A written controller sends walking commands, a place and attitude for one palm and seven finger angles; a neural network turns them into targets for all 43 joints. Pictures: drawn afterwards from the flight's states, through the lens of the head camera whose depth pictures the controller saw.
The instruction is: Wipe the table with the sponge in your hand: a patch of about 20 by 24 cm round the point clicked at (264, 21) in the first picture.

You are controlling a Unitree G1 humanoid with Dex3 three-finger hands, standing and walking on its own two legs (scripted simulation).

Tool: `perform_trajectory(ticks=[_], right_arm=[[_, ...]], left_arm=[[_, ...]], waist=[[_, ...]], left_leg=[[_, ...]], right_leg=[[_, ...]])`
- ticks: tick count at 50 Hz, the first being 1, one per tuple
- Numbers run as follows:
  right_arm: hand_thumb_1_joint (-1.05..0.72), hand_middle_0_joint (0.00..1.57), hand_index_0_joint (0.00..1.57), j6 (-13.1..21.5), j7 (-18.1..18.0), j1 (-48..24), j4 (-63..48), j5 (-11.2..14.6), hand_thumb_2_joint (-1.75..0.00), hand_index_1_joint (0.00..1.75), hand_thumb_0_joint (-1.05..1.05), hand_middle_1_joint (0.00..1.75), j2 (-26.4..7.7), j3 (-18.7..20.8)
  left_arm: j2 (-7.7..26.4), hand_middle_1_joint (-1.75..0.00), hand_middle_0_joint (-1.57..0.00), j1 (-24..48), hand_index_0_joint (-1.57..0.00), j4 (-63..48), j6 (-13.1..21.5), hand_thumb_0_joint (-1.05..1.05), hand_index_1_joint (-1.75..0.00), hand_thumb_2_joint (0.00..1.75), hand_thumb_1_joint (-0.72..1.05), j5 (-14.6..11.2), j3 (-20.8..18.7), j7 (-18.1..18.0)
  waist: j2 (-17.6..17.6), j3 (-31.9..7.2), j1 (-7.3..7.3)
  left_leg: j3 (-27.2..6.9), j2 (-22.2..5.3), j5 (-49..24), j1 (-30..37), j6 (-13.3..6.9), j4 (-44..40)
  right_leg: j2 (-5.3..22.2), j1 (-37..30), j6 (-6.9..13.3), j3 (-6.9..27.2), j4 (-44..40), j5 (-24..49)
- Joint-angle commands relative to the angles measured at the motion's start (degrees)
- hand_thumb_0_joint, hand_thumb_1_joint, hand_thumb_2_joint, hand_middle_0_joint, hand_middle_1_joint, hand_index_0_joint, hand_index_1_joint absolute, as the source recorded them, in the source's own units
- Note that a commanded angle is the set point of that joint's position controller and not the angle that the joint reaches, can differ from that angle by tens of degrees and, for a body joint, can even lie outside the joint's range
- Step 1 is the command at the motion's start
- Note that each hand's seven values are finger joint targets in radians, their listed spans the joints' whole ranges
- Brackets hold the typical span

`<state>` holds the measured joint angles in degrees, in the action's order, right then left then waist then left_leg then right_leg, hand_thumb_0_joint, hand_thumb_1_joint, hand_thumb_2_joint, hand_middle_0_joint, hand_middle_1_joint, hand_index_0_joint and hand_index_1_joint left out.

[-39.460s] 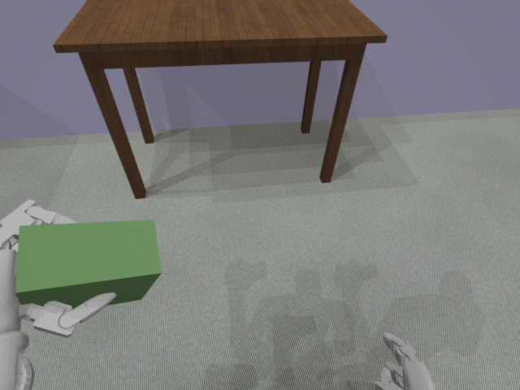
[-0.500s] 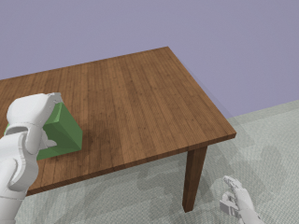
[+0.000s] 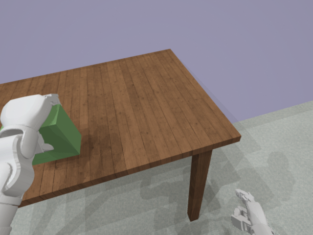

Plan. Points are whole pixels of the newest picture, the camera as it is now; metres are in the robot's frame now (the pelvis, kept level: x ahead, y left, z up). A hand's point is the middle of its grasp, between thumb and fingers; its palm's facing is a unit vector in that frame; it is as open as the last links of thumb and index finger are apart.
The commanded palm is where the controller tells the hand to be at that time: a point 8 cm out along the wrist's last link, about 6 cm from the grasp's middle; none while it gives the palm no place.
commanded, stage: lower the sponge onto the table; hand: left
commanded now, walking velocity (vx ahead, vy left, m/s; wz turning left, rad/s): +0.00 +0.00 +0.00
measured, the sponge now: (50, 140) +0.27 +0.33 +0.12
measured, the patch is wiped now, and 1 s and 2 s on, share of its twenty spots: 0.00 0.00 0.30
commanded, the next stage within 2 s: wipe forward along the first lane in 1.20 s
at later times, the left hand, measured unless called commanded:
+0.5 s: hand (42, 133) +0.26 +0.32 +0.16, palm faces +0.09 -0.01 -1.00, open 10.1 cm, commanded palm +0.24 +0.32 +0.22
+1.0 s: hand (48, 137) +0.27 +0.32 +0.14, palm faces +0.05 -0.02 -1.00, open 10.1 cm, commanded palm +0.24 +0.31 +0.20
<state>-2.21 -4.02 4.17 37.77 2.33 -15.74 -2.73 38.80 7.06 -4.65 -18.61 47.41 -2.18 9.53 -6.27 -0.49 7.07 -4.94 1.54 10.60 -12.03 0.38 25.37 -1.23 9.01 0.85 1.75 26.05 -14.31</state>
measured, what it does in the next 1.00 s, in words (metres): stands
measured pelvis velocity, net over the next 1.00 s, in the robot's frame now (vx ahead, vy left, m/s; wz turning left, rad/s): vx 0.01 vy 0.00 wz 0.00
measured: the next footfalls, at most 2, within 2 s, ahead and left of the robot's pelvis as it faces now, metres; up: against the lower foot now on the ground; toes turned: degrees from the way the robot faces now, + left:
none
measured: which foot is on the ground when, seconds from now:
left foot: down 0.00-1.00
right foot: down 0.00-1.00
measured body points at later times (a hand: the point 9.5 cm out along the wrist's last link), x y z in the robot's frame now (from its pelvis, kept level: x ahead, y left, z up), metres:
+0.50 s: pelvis +0.00 +0.00 +0.00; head -0.02 -0.04 +0.45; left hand +0.25 +0.32 +0.22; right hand +0.24 -0.20 -0.09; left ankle +0.04 +0.13 -0.74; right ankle +0.00 -0.11 -0.74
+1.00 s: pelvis +0.01 +0.00 +0.00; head +0.00 -0.04 +0.45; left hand +0.26 +0.32 +0.19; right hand +0.24 -0.20 -0.09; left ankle +0.04 +0.13 -0.74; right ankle +0.00 -0.11 -0.74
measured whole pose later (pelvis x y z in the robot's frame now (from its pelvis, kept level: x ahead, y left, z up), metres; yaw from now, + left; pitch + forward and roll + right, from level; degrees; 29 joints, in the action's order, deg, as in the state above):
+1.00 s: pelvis +0.01 +0.00 +0.00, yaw +0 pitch -2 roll +0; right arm -2.9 -3.5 4.4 38.0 2.3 -15.4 -2.3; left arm 35.0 3.9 -1.7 -19.1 49.4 -0.7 5.4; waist -6.1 -0.6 7.0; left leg -4.9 1.7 11.4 -12.3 0.1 25.9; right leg -1.0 8.9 0.7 1.7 25.8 -14.8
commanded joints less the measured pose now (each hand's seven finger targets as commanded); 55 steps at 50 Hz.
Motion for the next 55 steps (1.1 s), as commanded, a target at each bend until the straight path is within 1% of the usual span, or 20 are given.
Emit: perform_trajectory(ticks=[1, 4, 7, 10, 12, 14, 17, 18, 22, 25, 29, 32, 34, 37, 38, 42, 44, 49, 52, 55], right_arm=[[-0.90, 0.20, 0.20, 2.99, 0.07, -12.16, -10.31, -0.11, -0.90, 0.30, 0.00, 0.30, -4.96, 2.31], [-0.90, 0.20, 0.20, 3.35, -0.21, -11.81, -9.73, 0.05, -0.90, 0.30, 0.00, 0.30, -5.24, 2.28], [-0.90, 0.20, 0.20, 3.52, -0.45, -14.29, -10.52, 0.39, -0.90, 0.30, 0.00, 0.30, -5.12, 1.76], [-0.90, 0.20, 0.20, 3.23, -0.69, -11.45, -9.60, -0.04, -0.90, 0.30, 0.00, 0.30, -5.57, 2.33], [-0.90, 0.20, 0.20, 3.88, -0.66, -13.85, -10.96, 0.43, -0.90, 0.30, 0.00, 0.30, -4.68, 1.66], [-0.90, 0.20, 0.20, 3.77, -0.62, -11.29, -9.80, -0.11, -0.90, 0.30, 0.00, 0.30, -5.00, 2.17], [-0.90, 0.20, 0.20, 3.72, -0.45, -13.33, -10.72, 0.15, -0.90, 0.30, 0.00, 0.30, -4.70, 1.71], [-0.90, 0.20, 0.20, 3.60, -0.43, -11.56, -10.14, -0.32, -0.90, 0.30, 0.00, 0.30, -4.82, 2.02], [-0.90, 0.20, 0.20, 3.37, -0.13, -13.86, -10.74, 0.05, -0.90, 0.30, 0.00, 0.30, -4.57, 1.79], [-0.90, 0.20, 0.20, 2.68, -0.24, -11.32, -9.35, -0.21, -0.90, 0.30, 0.00, 0.30, -5.48, 2.44], [-0.90, 0.20, 0.20, 3.13, -0.55, -11.47, -9.15, 0.04, -0.90, 0.30, 0.00, 0.30, -5.25, 2.16], [-0.90, 0.20, 0.20, 3.54, -0.71, -13.52, -10.63, 0.17, -0.90, 0.30, 0.00, 0.30, -4.66, 1.81], [-0.90, 0.20, 0.20, 3.30, -0.68, -10.87, -9.28, -0.17, -0.90, 0.30, 0.00, 0.30, -4.95, 2.22], [-0.90, 0.20, 0.20, 3.31, -0.32, -12.92, -10.40, -0.03, -0.90, 0.30, 0.00, 0.30, -4.69, 1.99], [-0.90, 0.20, 0.20, 3.30, -0.18, -11.13, -9.99, -0.55, -0.90, 0.30, 0.00, 0.30, -4.71, 2.32], [-0.90, 0.20, 0.20, 2.64, 0.46, -12.81, -10.41, -0.07, -0.90, 0.30, 0.00, 0.30, -4.91, 2.27], [-0.90, 0.20, 0.20, 2.26, 0.46, -10.96, -9.60, -0.18, -0.90, 0.30, 0.00, 0.30, -5.11, 2.56], [-0.90, 0.20, 0.20, 2.62, 0.15, -11.01, -9.97, -0.11, -0.90, 0.30, 0.00, 0.30, -5.12, 2.72], [-0.90, 0.20, 0.20, 2.78, 0.02, -12.58, -10.79, 0.18, -0.90, 0.30, 0.00, 0.30, -4.82, 2.34], [-0.90, 0.20, 0.20, 2.42, 0.05, -10.03, -9.82, -0.19, -0.90, 0.30, 0.00, 0.30, -5.35, 2.96]], left_arm=[[16.25, -1.60, -1.20, 16.40, -1.20, -10.11, -0.25, 0.00, -1.60, 1.30, 0.10, 1.33, -10.41, -3.27], [15.65, -1.60, -1.20, 17.26, -1.20, -8.09, -1.14, 0.00, -1.60, 1.30, 0.10, 1.30, -9.45, -3.23], [17.93, -1.60, -1.20, 17.69, -1.20, -8.45, -1.47, 0.00, -1.60, 1.30, 0.10, 1.99, -10.91, -2.61], [16.41, -1.60, -1.20, 17.22, -1.20, -6.41, -0.51, 0.00, -1.60, 1.30, 0.10, 1.75, -9.25, -1.98], [16.25, -1.60, -1.20, 18.29, -1.20, -9.88, 0.38, 0.00, -1.60, 1.30, 0.10, 1.89, -9.18, -1.77], [15.70, -1.60, -1.20, 17.27, -1.20, -8.81, 1.38, 0.00, -1.60, 1.30, 0.10, 2.04, -8.97, -2.22], [17.43, -1.60, -1.20, 16.26, -1.20, -9.79, 1.58, 0.00, -1.60, 1.30, 0.10, 2.26, -11.46, -2.95], [15.27, -1.60, -1.20, 17.07, -1.20, -9.32, 1.77, 0.00, -1.60, 1.30, 0.10, 2.24, -9.54, -3.37], [15.79, -1.60, -1.20, 14.94, -1.20, -9.81, 0.97, 0.00, -1.60, 1.30, 0.10, 2.12, -11.10, -4.58], [14.71, -1.60, -1.20, 15.51, -1.20, -5.75, 0.04, 0.00, -1.60, 1.30, 0.10, 2.34, -9.42, -4.81], [12.84, -1.60, -1.20, 18.87, -1.20, -5.53, 0.26, 0.00, -1.60, 1.30, 0.10, 3.22, -6.27, -4.18], [14.34, -1.60, -1.20, 18.08, -1.20, -8.75, 1.29, 0.00, -1.60, 1.30, 0.10, 3.56, -7.85, -3.86], [12.75, -1.60, -1.20, 18.24, -1.20, -6.23, 1.98, 0.00, -1.60, 1.30, 0.10, 3.66, -6.58, -4.11], [14.94, -1.60, -1.20, 16.26, -1.20, -9.31, 2.46, 0.00, -1.60, 1.30, 0.10, 3.57, -9.68, -5.07], [13.30, -1.60, -1.20, 15.72, -1.20, -9.01, 2.60, 0.00, -1.60, 1.30, 0.10, 3.50, -8.76, -5.65], [14.57, -1.60, -1.20, 11.48, -1.20, -8.00, 0.88, 0.00, -1.60, 1.30, 0.10, 2.98, -11.36, -6.70], [11.31, -1.60, -1.20, 12.75, -1.20, -6.36, 0.07, 0.00, -1.60, 1.30, 0.10, 3.14, -7.81, -6.77], [9.90, -1.60, -1.20, 13.46, -1.20, -8.67, 0.27, 0.00, -1.60, 1.30, 0.10, 3.68, -5.37, -5.94], [11.37, -1.60, -1.20, 11.91, -1.20, -9.59, 0.78, 0.00, -1.60, 1.30, 0.10, 3.78, -7.21, -5.70], [9.53, -1.60, -1.20, 10.77, -1.20, -7.49, 1.05, 0.00, -1.60, 1.30, 0.10, 3.21, -6.10, -6.00]], waist=[[0.48, -12.29, 0.53], [2.44, -11.03, -0.26], [1.96, -10.68, 0.34], [3.07, -10.74, -0.50], [0.64, -11.97, -0.06], [1.05, -11.82, -0.59], [0.33, -11.26, 0.51], [1.54, -11.99, -0.14], [0.33, -11.01, 0.88], [2.29, -9.70, -0.25], [0.99, -10.26, -1.37], [-0.02, -12.27, -0.09], [1.61, -11.30, -1.16], [-1.32, -12.65, 0.52], [0.30, -13.72, 0.21], [0.62, -11.68, 1.11], [1.22, -10.88, -0.29], [1.26, -12.20, -0.96], [1.73, -12.11, -0.25], [2.40, -11.51, -0.73]], left_leg=[[3.46, 1.62, -7.62, 3.99, -2.40, -2.70], [3.24, 1.43, -6.08, 3.39, -2.39, -2.89], [2.98, 1.81, -5.41, 3.27, -2.59, -2.65], [3.13, 1.66, -4.95, 3.33, -2.61, -2.84], [2.83, 1.87, -5.32, 4.50, -2.71, -2.55], [3.04, 1.66, -6.61, 4.49, -2.63, -2.50], [2.56, 1.68, -6.63, 4.21, -2.53, -2.79], [3.16, 1.45, -7.00, 4.23, -2.45, -2.74], [2.82, 1.56, -6.66, 3.96, -2.35, -3.01], [3.15, 1.46, -4.93, 2.93, -2.21, -3.48], [2.95, 1.65, -4.80, 3.99, -2.37, -3.38], [2.59, 1.85, -5.49, 5.33, -2.74, -3.04], [2.76, 1.54, -5.78, 4.79, -2.47, -3.22], [2.43, 1.63, -7.30, 5.31, -2.51, -3.23], [2.96, 1.48, -9.00, 5.25, -2.41, -2.81], [2.87, 1.55, -8.90, 3.73, -2.27, -2.84], [3.35, 1.42, -8.18, 3.32, -2.13, -2.85], [3.07, 1.60, -8.33, 4.83, -2.66, -2.24], [2.79, 1.72, -8.82, 4.98, -2.84, -1.98], [3.34, 1.59, -9.11, 4.44, -2.66, -1.78]], right_leg=[[-0.26, -2.69, 2.20, -2.00, -4.26, 7.88], [-0.35, -1.80, 2.10, -1.79, -4.56, 6.58], [-0.96, -1.35, 2.65, -0.02, -4.75, 5.74], [-0.34, -1.35, 1.93, -1.93, -4.94, 5.83], [-0.96, -1.44, 2.62, -0.38, -4.88, 5.71], [-0.55, -1.77, 2.30, -1.93, -4.66, 6.91], [-1.21, -1.88, 2.99, -0.61, -4.79, 6.46], [-0.46, -2.11, 2.50, -2.18, -4.55, 6.72], [-1.14, -2.05, 3.06, -0.71, -4.80, 6.20], [-0.70, -1.36, 2.32, -2.32, -5.26, 4.88], [-0.90, -0.88, 2.50, -2.38, -5.34, 4.63], [-1.38, -1.73, 3.07, -0.94, -5.19, 5.10], [-1.03, -1.40, 2.57, -2.67, -5.13, 5.28], [-1.55, -2.63, 3.34, -1.28, -4.76, 6.42], [-0.94, -3.43, 2.99, -2.61, -4.16, 8.03], [-1.50, -3.23, 3.18, -1.38, -4.24, 8.22], [-1.04, -2.22, 2.57, -2.76, -4.25, 7.69], [-1.14, -1.92, 2.51, -2.59, -4.08, 8.20], [-1.73, -2.00, 2.96, -1.31, -4.02, 8.94], [-1.03, -1.78, 2.31, -2.82, -3.87, 9.87]])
